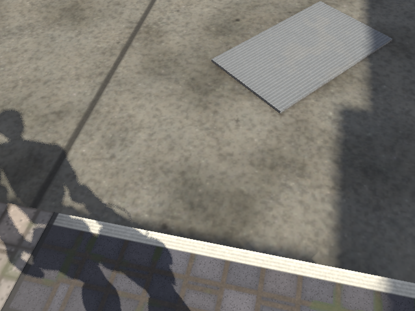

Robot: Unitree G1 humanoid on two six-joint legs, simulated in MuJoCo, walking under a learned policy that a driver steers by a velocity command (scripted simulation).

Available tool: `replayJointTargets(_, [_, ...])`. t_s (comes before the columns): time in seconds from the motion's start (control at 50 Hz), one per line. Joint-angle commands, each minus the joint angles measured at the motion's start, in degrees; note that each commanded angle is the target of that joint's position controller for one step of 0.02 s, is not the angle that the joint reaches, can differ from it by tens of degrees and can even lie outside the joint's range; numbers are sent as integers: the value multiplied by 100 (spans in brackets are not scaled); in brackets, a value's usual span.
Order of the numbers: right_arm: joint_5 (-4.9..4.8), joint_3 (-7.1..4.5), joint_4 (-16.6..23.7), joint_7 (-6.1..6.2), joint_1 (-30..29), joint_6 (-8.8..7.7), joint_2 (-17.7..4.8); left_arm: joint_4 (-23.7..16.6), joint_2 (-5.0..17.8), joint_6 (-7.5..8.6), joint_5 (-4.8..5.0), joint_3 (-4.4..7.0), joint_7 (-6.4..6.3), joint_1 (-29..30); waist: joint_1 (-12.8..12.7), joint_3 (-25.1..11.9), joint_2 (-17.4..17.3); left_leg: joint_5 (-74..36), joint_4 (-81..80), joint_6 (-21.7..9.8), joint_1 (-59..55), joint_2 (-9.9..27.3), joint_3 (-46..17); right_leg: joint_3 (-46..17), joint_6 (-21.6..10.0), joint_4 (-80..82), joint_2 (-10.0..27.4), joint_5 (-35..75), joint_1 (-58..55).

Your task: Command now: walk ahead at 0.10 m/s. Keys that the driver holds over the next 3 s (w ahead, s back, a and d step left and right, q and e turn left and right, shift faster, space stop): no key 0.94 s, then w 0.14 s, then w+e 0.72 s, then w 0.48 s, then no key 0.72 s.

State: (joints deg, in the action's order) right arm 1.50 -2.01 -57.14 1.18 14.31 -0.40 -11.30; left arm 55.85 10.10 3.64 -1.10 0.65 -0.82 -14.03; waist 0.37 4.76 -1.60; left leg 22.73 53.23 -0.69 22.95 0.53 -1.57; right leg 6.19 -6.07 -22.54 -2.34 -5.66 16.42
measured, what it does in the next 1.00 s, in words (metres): steps on the spot: left foot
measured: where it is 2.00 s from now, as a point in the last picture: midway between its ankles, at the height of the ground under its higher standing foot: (241, 298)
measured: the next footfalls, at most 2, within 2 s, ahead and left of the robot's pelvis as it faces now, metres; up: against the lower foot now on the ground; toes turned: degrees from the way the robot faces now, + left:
left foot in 0.16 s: +0.07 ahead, +0.13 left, +0.00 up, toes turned +0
right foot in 1.64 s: +0.40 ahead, -0.11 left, +0.00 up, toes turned -22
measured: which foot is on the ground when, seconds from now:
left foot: up 0.00-0.14, down 0.16-1.00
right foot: down 0.00-1.00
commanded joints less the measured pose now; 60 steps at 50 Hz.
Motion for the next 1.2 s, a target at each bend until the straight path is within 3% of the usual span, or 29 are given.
replayJointTargets(0.02, [19, 16, -224, 59, 940, 185, -97, -159, 657, 31, -45, 86, -15, -91, 197, -771, 758, -184, -815, 19, -980, 39, 137, -955, -601, 812, 1383, 1615, 116])
replayJointTargets(0.08, [-6, 31, -248, 76, 611, 232, -188, -61, 724, -122, -33, 112, -26, -224, 50, -556, 809, -359, -1367, -18, -1113, 31, 220, -1281, -561, 1114, 1386, -791, 378])
replayJointTargets(0.14, [17, 94, -398, 89, 669, 161, -62, -24, 642, -254, 40, 90, -62, -161, 142, -238, 483, -862, -2475, -136, -1678, 44, 256, -1445, -286, 1086, 1316, -2020, 825])
replayJointTargets(0.18, [86, 112, -421, 128, 782, 34, -262, 35, 500, -279, 33, 74, -62, -383, 34, -49, 48, -1049, -3359, -262, -1776, 682, -526, -1354, 120, 746, 1051, -1988, 889])
replayJointTargets(0.2, [-44, 91, -471, 134, 491, 10, -400, 97, 277, -305, 128, 51, -36, -648, -275, 196, -767, -520, -3590, -389, -877, 774, -798, -849, 243, 631, 548, -1368, 389])
replayJointTargets(0.22, [-80, 155, -458, 113, 364, -40, -139, 219, 317, -314, 87, 46, -32, -643, -257, 140, -652, -211, -3865, -327, -389, 779, -823, -771, 291, 389, 517, -793, -385])
replayJointTargets(0.28, [-130, 147, -515, 134, 367, -101, -164, 370, 415, -303, 29, 73, -34, -722, -266, -42, -207, -631, -3763, -172, -506, 517, -493, -910, 257, 375, 669, -486, -806])
replayJointTargets(0.38, [-96, 160, -661, 132, 645, -54, -34, 514, 273, -284, 48, 26, -87, -622, -119, -46, 137, -1034, -3546, -227, -988, 456, -356, -984, 270, 575, 734, -659, -456])
replayJointTargets(0.94, [-87, 240, -985, 178, 1006, -27, 187, 981, 43, -313, 54, -33, -163, -853, -110, 42, 133, -1245, -3513, -204, -1086, 430, -260, -1035, 259, 541, 764, -398, -568])
replayJointTargets(0.96, [-78, 245, -1009, 175, 1082, -25, 212, 1001, 34, -318, 51, -36, -161, -898, -104, -69, 170, -887, -3529, -211, -1125, 371, -224, -1044, 251, 597, 729, -832, -602])
replayJointTargets(1.02, [-8, 172, -907, 143, 1129, 14, 119, 957, 340, -402, 48, 109, -144, -985, -119, 171, 396, 901, -2976, -375, -643, -10, 37, -1278, -27, 644, 684, -3165, -291])
replayJointTargets(1.06, [63, 184, -713, 83, 918, -4, 246, 967, 416, -432, 41, 184, -121, -1291, -269, 515, 615, 1098, -2364, -434, 103, -153, 211, -2012, -352, 992, 1163, -4182, -357])
replayJointTargets(1.08, [95, 202, -628, 47, 837, -42, 353, 1004, 487, -431, 27, 234, -118, -1455, -309, 487, 818, 647, -1932, -411, 254, -201, 459, -2513, -557, 1276, 1544, -4389, -500])
replayJointTargets(1.1, [117, 185, -555, 18, 750, -98, 311, 1016, 486, -430, 19, 265, -105, -1528, -328, 420, 836, 264, -1631, -387, 81, -114, 536, -2916, -732, 1496, 1802, -4294, -333])
replayJointTargets(1.14, [84, 138, -541, -44, 952, -207, 251, 863, 532, -405, 31, 301, -74, -1131, -47, 269, 609, 122, -1708, -409, -580, -24, 470, -2901, -769, 1516, 1755, -3790, 224])
replayJointTargets(1.18, [8, 114, -766, -43, 1736, -284, 356, 586, 532, -393, 111, 331, -41, -370, 480, 272, 474, -109, -2797, -485, -2103, -187, 552, -2214, -489, 1024, 1158, -3547, 1389])
replayJointTargets(1.2, [7, 55, -901, 21, 2237, -309, 184, 389, 408, -345, 128, 323, -18, 20, 716, 335, 95, 48, -3413, -537, -3021, 117, 105, -1711, -262, 224, 705, -3203, 2279])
